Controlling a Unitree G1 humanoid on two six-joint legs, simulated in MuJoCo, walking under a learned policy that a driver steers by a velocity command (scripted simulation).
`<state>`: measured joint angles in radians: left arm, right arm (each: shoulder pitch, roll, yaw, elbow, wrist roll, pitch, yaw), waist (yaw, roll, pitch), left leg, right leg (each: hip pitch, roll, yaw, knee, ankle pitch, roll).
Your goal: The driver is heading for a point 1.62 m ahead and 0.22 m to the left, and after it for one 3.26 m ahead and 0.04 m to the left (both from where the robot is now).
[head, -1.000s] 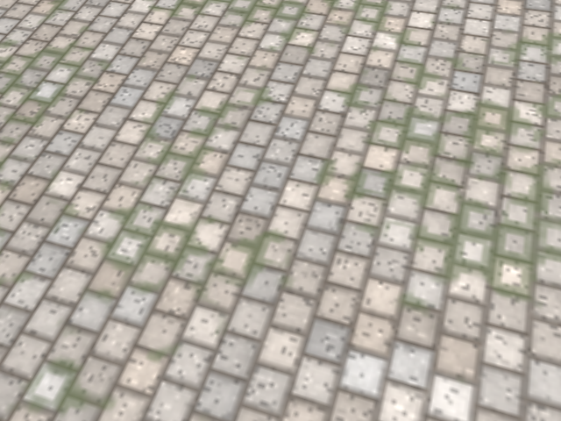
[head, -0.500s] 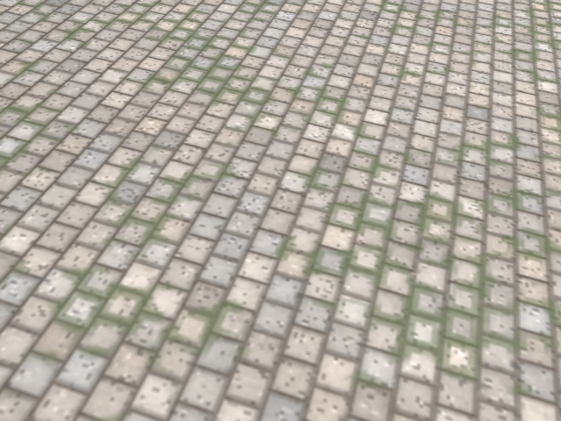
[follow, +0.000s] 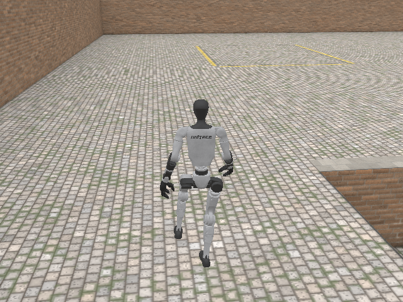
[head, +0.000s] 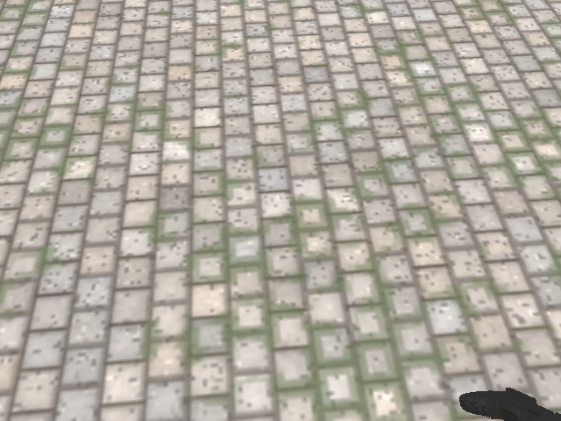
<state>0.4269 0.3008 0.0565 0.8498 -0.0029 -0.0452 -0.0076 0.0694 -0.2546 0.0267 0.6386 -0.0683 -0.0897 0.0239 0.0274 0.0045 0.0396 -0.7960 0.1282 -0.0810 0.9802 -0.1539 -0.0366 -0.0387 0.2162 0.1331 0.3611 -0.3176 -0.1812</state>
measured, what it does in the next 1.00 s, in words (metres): walks ahead, turning left: left foot, then right foot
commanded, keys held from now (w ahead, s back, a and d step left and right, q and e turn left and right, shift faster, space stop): e+shift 0.16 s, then q+shift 0.76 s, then w+q+shift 0.08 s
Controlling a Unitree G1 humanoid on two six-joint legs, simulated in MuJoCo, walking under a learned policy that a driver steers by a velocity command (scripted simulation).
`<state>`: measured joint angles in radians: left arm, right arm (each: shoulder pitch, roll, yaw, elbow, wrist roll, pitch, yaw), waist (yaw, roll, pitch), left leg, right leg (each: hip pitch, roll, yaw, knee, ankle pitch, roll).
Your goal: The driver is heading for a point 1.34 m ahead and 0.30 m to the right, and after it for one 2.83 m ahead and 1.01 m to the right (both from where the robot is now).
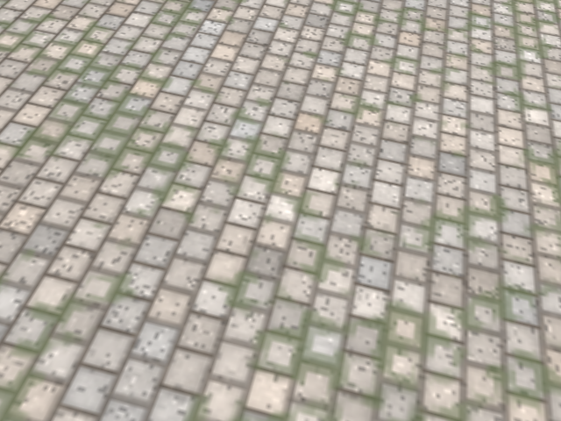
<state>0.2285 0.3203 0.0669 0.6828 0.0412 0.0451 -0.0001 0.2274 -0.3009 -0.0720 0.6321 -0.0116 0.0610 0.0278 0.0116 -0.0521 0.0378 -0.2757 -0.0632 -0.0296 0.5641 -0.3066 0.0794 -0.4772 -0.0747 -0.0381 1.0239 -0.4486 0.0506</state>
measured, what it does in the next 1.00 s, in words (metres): walks ahead, turning right: right foot, then left foot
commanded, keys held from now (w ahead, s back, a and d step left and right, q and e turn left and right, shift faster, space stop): w+q+shift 0.10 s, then w+e+shift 0.90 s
